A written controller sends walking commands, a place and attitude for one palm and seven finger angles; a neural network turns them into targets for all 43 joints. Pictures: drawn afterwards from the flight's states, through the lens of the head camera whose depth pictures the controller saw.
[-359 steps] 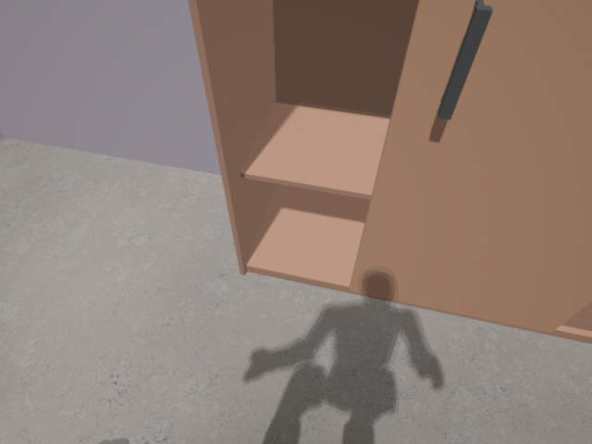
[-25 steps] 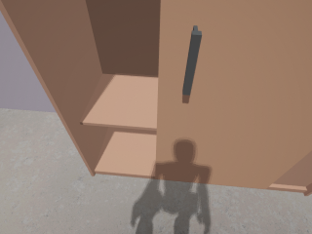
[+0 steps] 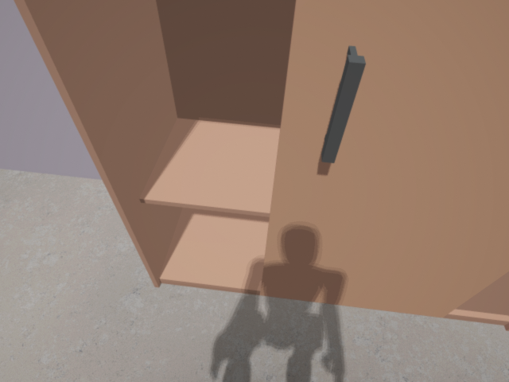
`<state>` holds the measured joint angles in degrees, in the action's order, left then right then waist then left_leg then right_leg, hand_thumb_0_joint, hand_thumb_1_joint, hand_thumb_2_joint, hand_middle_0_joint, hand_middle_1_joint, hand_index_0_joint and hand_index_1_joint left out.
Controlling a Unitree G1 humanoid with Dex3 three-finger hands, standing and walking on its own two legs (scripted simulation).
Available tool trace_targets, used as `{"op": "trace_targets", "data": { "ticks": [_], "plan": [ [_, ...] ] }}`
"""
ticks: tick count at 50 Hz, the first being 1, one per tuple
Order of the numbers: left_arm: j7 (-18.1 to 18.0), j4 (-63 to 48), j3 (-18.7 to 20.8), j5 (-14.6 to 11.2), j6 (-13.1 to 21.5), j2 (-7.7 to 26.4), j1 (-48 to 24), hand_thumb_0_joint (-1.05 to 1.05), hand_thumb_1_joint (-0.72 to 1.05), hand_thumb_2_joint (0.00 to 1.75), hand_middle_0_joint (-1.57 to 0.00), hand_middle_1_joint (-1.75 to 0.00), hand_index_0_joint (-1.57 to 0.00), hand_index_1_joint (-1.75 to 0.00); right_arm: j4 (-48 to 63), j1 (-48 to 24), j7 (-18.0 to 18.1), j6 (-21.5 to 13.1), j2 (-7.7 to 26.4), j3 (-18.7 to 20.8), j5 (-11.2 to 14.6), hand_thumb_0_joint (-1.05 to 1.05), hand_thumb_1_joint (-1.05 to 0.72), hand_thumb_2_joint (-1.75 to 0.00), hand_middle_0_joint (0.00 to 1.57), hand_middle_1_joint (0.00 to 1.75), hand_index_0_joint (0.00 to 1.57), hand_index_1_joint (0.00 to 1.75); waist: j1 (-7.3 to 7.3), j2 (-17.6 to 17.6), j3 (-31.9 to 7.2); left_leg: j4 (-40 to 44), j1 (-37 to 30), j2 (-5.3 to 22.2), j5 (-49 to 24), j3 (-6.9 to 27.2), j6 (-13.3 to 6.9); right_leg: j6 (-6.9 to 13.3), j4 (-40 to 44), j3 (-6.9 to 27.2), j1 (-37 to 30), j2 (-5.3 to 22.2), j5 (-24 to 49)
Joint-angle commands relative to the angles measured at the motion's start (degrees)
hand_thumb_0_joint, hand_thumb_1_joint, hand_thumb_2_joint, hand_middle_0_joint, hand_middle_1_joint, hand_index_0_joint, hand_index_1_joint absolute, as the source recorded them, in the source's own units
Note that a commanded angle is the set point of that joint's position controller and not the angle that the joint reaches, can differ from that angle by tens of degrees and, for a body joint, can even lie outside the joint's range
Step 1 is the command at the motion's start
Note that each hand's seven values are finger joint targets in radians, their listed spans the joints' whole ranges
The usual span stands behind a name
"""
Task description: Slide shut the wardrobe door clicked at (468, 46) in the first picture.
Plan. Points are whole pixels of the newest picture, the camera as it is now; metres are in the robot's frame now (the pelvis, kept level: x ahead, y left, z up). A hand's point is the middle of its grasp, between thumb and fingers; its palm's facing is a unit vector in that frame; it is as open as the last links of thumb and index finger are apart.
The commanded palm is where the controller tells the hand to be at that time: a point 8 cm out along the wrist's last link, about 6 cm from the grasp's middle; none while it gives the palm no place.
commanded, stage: shuffle to correct the standing spot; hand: right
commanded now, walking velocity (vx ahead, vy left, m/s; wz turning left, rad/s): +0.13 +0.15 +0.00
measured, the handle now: (339, 108) +0.52 -0.10 +0.18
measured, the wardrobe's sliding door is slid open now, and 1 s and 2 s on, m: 0.42 0.42 0.42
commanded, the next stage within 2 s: come to a stop and stand still in 0.06 s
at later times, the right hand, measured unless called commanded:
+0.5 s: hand out of the picture +0.06 -0.12 -0.18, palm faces +0.07 +0.97 -0.22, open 7.3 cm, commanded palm none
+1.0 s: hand out of the picture +0.04 -0.17 -0.18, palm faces +0.13 +0.97 -0.21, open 7.4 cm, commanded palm none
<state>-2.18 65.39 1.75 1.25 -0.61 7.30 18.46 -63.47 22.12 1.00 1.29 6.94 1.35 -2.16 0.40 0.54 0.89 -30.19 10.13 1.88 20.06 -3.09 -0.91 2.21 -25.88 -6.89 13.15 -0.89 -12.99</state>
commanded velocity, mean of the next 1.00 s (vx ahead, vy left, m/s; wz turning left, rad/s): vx -0.03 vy -0.05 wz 0.00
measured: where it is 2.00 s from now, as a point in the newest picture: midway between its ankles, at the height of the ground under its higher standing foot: outside the picture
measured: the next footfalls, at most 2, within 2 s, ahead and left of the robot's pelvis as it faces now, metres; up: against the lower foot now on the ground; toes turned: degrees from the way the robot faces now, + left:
right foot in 0.32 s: +0.13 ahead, -0.07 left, +0.00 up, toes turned -8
left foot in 0.54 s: +0.09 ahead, +0.16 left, +0.00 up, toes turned +1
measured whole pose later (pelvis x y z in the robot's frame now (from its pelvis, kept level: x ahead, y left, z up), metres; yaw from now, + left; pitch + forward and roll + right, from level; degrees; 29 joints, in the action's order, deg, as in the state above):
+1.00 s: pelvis +0.03 +0.02 -0.01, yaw -4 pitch -2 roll +0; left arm -1.0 57.4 2.0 1.2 -1.9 10.4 10.6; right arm -58.8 14.1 1.9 2.5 11.0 3.0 -1.3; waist -1.6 2.1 5.2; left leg -35.2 15.0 3.6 21.2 -2.9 0.9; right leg 1.2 -30.8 -2.2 12.4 -0.3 -17.0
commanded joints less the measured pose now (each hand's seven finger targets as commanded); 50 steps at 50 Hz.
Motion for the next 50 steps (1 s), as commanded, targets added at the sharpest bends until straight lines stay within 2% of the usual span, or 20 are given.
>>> {"op": "trace_targets", "data": {
  "ticks": [1, 3, 8, 11, 14, 16, 18, 21, 25, 26, 27, 28, 29, 31, 36, 41, 45, 46, 48, 50],
  "plan": [
    [-0.7, -2.2, 1.3, -0.1, 1.1, 6.8, 1.9, 0.0, 0.9, 0.9, -0.2, -0.3, -0.2, -0.3, 1.6, 6.9, -0.3, -1.0, 4.2, 1.0, 0.2, 0.0, -0.9, -0.9, 0.2, 0.3, 0.2, 0.3, -1.64, 3.1, 5.6, 9.8, 0.4, 3.1, -0.1, 5.5, -2.6, 1.9, 3.9, 10.0, 7.1, 9.5, -12.0],
    [-0.5, -3.4, 0.3, -0.1, 1.4, 3.3, 0.2, 0.0, 0.9, 0.9, -0.2, -0.3, -0.2, -0.3, 0.9, 8.9, 0.4, -1.2, 6.6, 1.9, 0.3, 0.0, -0.9, -0.9, 0.2, 0.3, 0.2, 0.3, -2.32, 12.6, 5.6, 15.1, -5.4, 9.7, -3.6, 14.5, -6.7, -0.3, -9.7, 0.5, 14.4, 3.1, -8.4],
    [-0.4, -4.9, 0.6, -0.1, 1.9, 3.1, -4.2, 0.0, 0.9, 0.9, -0.2, -0.3, -0.2, -0.3, 0.7, 8.7, 1.0, -2.1, 5.7, 1.9, -0.1, 0.0, -0.9, -0.9, 0.2, 0.3, 0.2, 0.3, -2.25, 3.2, 5.1, 10.9, -13.2, 12.9, -37.2, 11.7, -14.0, -1.1, -29.3, 1.6, 23.4, 4.6, -17.4],
    [-0.1, -5.1, -0.5, -0.4, 1.8, 1.1, -5.7, 0.0, 0.9, 0.9, -0.2, -0.3, -0.2, -0.3, 0.4, 7.8, 1.5, -2.8, 5.0, 1.3, 0.2, 0.0, -0.9, -0.9, 0.2, 0.3, 0.2, 0.3, -1.81, 0.6, 5.5, 8.4, -10.8, 11.8, -50.5, 9.1, -11.5, -1.8, -20.8, 0.9, 17.7, 4.2, -12.9],
    [-0.7, -2.4, -1.2, -0.6, 1.9, 1.3, 2.0, 0.0, 0.9, 0.9, -0.2, -0.3, -0.2, -0.3, 0.8, 3.4, 1.7, -3.2, 5.4, 0.5, 1.5, 0.0, -0.9, -0.9, 0.2, 0.3, 0.2, 0.3, 2.57, 1.0, 1.5, -0.8, -3.9, 6.6, -58.9, 3.3, -4.6, -1.5, -2.0, -0.3, -2.9, 1.1, 8.4],
    [-1.6, -2.0, 0.4, -0.6, 2.2, 7.5, 7.0, 0.0, 0.9, 0.9, -0.2, -0.3, -0.2, -0.3, 2.0, 3.6, 2.0, -3.1, 4.4, 0.4, 2.2, 0.0, -0.9, -0.9, 0.2, 0.3, 0.2, 0.3, 3.66, -2.3, -4.1, -10.0, 6.8, 2.2, -40.3, 1.5, 1.3, 5.5, -5.5, 10.1, -17.2, 12.0, 44.3],
    [-1.6, -2.5, 0.7, -1.1, 1.5, 8.8, 6.1, 0.0, 0.9, 0.9, -0.2, -0.3, -0.2, -0.3, 3.9, 2.2, 2.7, -2.3, 2.0, 0.2, 1.8, 0.0, -0.9, -0.9, 0.2, 0.3, 0.2, 0.3, 2.03, -11.1, -0.4, -21.5, 8.8, -1.4, 11.0, 2.3, 2.2, 12.4, 1.7, 15.6, -10.8, 20.4, 60.9],
    [-1.4, -6.1, 0.3, -0.6, 1.1, 8.2, -4.6, 0.0, 0.9, 0.9, -0.2, -0.3, -0.2, -0.3, 3.2, 1.2, 2.3, -0.6, 2.9, 0.7, 1.5, 0.0, -0.9, -0.9, 0.2, 0.3, 0.2, 0.3, -1.7, -9.5, 5.1, -18.1, 6.7, 2.4, 12.6, 4.8, 0.7, 10.7, 5.3, 13.8, -0.2, 19.3, 45.0],
    [-0.3, -8.7, 1.6, -0.5, -0.6, 10.0, -7.5, 0.0, 0.9, 0.9, -0.2, -0.3, -0.2, -0.3, 2.8, 5.7, 2.0, -0.3, 3.3, 1.4, 0.5, 0.0, -0.9, -0.9, 0.2, 0.3, 0.2, 0.3, -4.1, -0.8, -2.3, -1.9, -0.9, 1.1, -8.8, 1.3, 1.5, 5.2, -1.3, 9.2, 1.3, 13.8, 23.9],
    [0.1, -9.0, 1.6, -0.7, -1.0, 8.7, -7.1, 0.0, 0.9, 0.9, -0.2, -0.3, -0.2, -0.3, 3.3, 4.4, 2.1, -0.7, 5.9, 1.5, 0.3, 0.0, -0.9, -0.9, 0.2, 0.3, 0.2, 0.3, -3.62, 6.4, -1.1, 4.7, -0.2, 3.5, -17.0, 6.9, 0.9, 1.8, -5.2, 7.4, 3.2, 9.5, 12.6],
    [0.5, -9.4, 1.8, -0.9, -1.6, 6.5, -5.5, 0.0, 0.9, 0.9, -0.2, -0.3, -0.2, -0.3, 4.6, 1.4, 2.0, -1.0, 9.3, 2.1, 0.0, 0.0, -0.9, -0.9, 0.2, 0.3, 0.2, 0.3, -1.89, 15.1, 0.1, 10.8, 2.1, 12.5, -23.3, 17.3, -2.5, -1.8, -12.2, 2.5, 5.8, 2.1, -3.5],
    [0.7, -10.0, 2.3, -0.7, -2.5, 6.1, -5.7, 0.0, 0.9, 0.9, -0.2, -0.3, -0.2, -0.3, 6.2, -1.5, 1.7, -1.0, 12.3, 2.4, 0.1, 0.0, -0.9, -0.9, 0.2, 0.3, 0.2, 0.3, -1.73, 14.8, 1.4, 14.1, 6.1, 19.6, -24.9, 20.7, -8.3, -2.9, -21.7, 3.7, 6.8, -0.3, -15.8],
    [0.8, -10.1, 2.4, -0.3, -3.1, 5.8, -8.3, 0.0, 0.9, 0.9, -0.2, -0.3, -0.2, -0.3, 7.1, -3.4, 1.8, -0.8, 12.0, 2.3, 0.1, 0.0, -0.9, -0.9, 0.2, 0.3, 0.2, 0.3, -2.08, 8.6, 3.3, 13.3, 8.2, 19.1, -27.7, 19.9, -10.8, -2.7, -29.2, 7.4, 8.1, 0.2, -17.7],
    [0.9, -9.4, 2.2, -0.2, -3.1, 5.7, -7.4, 0.0, 0.9, 0.9, -0.2, -0.3, -0.2, -0.3, 7.6, -5.3, 2.1, -1.3, 10.8, 2.4, 0.3, 0.0, -0.9, -0.9, 0.2, 0.3, 0.2, 0.3, -0.71, 6.4, 3.7, 10.6, 4.0, 16.4, -36.8, 16.4, -10.2, -2.9, -34.5, 8.6, 12.6, 1.0, -14.6],
    [1.2, -10.3, 1.8, -0.6, -2.2, 7.0, -9.3, 0.0, 0.9, 0.9, -0.2, -0.3, -0.2, -0.3, 7.5, -1.2, 2.4, -1.9, 12.8, 3.4, 0.5, 0.0, -0.9, -0.9, 0.2, 0.3, 0.2, 0.3, -3.69, 7.0, -2.0, 6.1, -13.1, 16.1, -51.5, 13.0, -10.7, -4.7, -29.3, 7.4, 16.8, 1.1, -14.1],
    [1.3, -11.3, 1.4, -0.9, -1.9, 6.8, -9.5, 0.0, 0.9, 0.9, -0.2, -0.3, -0.2, -0.3, 8.1, -2.0, 2.2, -1.3, 13.9, 3.8, 0.3, 0.0, -0.9, -0.9, 0.2, 0.3, 0.2, 0.3, -3.81, 9.2, -2.3, 7.1, -10.7, 16.1, -44.1, 13.2, -11.0, -4.4, -20.2, 6.6, 11.6, 1.2, -13.1],
    [1.2, -9.2, 1.0, -0.7, -1.0, 6.4, -1.8, 0.0, 0.9, 0.9, -0.2, -0.3, -0.2, -0.3, 8.9, -7.8, 1.5, -0.7, 14.0, 3.7, 0.6, 0.0, -0.9, -0.9, 0.2, 0.3, 0.2, 0.3, 0.43, 8.4, -2.4, 5.5, 1.3, 12.0, -24.8, 9.5, -5.9, -3.6, -0.2, 4.2, -4.7, 0.6, -1.2],
    [1.1, -8.5, 1.2, -0.7, -0.5, 7.6, -0.5, 0.0, 0.9, 0.9, -0.2, -0.3, -0.2, -0.3, 9.1, -8.5, 1.2, -0.5, 12.7, 3.4, 0.9, 0.0, -0.9, -0.9, 0.2, 0.3, 0.2, 0.3, 0.78, 5.4, -2.1, 3.4, 5.0, 8.8, -16.7, 7.2, -3.4, -3.0, 3.4, 5.1, -9.1, 2.3, 3.0],
    [0.7, -10.2, 1.9, 0.2, -0.1, 14.1, -2.5, 0.0, 0.9, 0.9, -0.2, -0.3, -0.2, -0.3, 9.4, -7.1, 0.9, 0.2, 7.5, 2.3, 1.3, 0.0, -0.9, -0.9, 0.2, 0.3, 0.2, 0.3, -0.56, -14.4, 0.5, -6.4, 9.8, 0.6, 6.0, -0.3, 1.6, 4.3, 11.6, 22.0, -3.1, 17.3, 6.8],
    [0.5, -10.8, 0.9, 0.5, 0.0, 11.4, -7.1, 0.0, 0.9, 0.9, -0.2, -0.3, -0.2, -0.3, 8.0, -7.5, 0.9, 0.6, 6.9, 1.9, 0.7, 0.0, -0.9, -0.9, 0.2, 0.3, 0.2, 0.3, -1.44, -11.1, 4.3, -13.5, 6.3, 1.0, 7.8, 1.6, 1.1, 6.9, 15.0, 20.2, 5.7, 15.8, 0.5]
  ]
}}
